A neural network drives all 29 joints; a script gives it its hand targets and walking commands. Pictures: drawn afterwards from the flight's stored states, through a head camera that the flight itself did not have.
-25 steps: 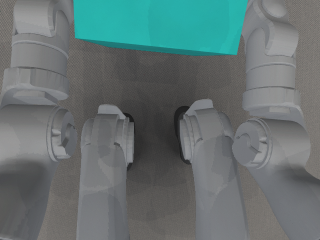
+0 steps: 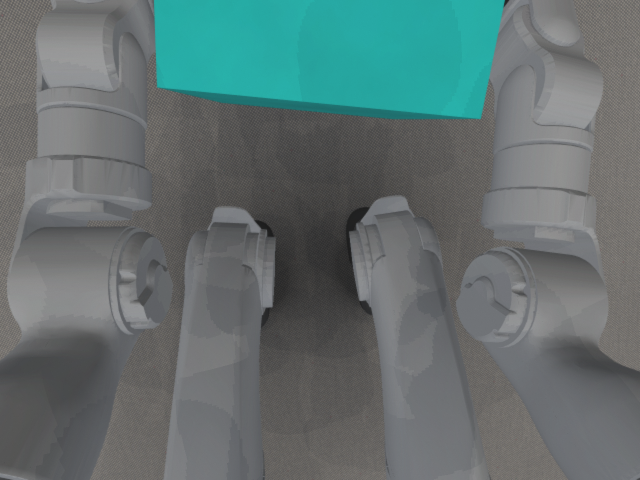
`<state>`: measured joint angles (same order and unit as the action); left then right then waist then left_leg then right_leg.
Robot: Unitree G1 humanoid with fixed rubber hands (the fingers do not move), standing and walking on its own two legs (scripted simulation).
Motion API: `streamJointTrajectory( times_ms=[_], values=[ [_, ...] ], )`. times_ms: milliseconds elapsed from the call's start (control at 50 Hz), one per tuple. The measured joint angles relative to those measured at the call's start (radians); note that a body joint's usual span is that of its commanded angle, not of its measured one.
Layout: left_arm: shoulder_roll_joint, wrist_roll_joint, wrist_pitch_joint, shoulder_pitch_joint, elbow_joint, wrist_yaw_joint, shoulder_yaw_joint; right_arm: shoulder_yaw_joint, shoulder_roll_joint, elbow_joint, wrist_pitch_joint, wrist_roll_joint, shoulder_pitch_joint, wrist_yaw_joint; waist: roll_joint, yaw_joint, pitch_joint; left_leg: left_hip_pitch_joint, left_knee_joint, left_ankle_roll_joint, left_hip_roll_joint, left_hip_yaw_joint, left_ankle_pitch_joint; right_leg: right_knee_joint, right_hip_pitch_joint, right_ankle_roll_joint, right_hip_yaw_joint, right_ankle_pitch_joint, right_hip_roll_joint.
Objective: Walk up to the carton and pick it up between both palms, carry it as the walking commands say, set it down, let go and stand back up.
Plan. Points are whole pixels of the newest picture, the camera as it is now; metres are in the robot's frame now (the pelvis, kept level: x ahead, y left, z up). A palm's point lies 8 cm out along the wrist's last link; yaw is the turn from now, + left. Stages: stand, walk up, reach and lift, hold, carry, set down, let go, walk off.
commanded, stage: reach and lift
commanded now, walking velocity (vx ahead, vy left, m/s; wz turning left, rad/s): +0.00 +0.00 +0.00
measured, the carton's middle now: out of the picture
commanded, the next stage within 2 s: none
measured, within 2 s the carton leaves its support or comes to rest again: neither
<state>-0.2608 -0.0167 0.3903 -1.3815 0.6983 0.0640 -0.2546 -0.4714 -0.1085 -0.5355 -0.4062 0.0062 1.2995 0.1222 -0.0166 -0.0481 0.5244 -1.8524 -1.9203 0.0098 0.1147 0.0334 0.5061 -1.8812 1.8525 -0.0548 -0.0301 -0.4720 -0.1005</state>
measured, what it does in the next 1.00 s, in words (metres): rises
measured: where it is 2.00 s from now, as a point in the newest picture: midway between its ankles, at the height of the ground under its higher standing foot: (313, 287)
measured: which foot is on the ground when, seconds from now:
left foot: down 0.00-1.00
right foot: down 0.00-1.00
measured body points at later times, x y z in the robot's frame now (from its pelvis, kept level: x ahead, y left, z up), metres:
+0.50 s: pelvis -0.01 +0.00 +0.05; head +0.33 -0.01 +0.34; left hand +0.55 +0.14 -0.06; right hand +0.52 -0.19 -0.05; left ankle +0.14 +0.10 -0.43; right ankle +0.15 -0.12 -0.43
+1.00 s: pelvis +0.00 +0.00 +0.11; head +0.31 -0.01 +0.42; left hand +0.53 +0.14 +0.02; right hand +0.50 -0.19 +0.02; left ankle +0.14 +0.10 -0.43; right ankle +0.15 -0.12 -0.43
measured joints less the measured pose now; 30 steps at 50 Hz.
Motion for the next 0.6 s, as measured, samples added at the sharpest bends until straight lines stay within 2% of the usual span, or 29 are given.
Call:
streamJointTrajectory(
  times_ms=[600],
  values=[
    [0.047, 0.021, 0.027, 0.111, -0.088, -0.018, -0.033, 0.01, 0.039, 0.08, -0.033, 0.018, -0.096, -0.005, -0.009, -0.002, -0.001, 0.239, 0.209, 0.006, 0.009, 0.021, -0.046, 0.206, -0.237, 0.002, -0.021, 0.045, -0.007]
  ],
)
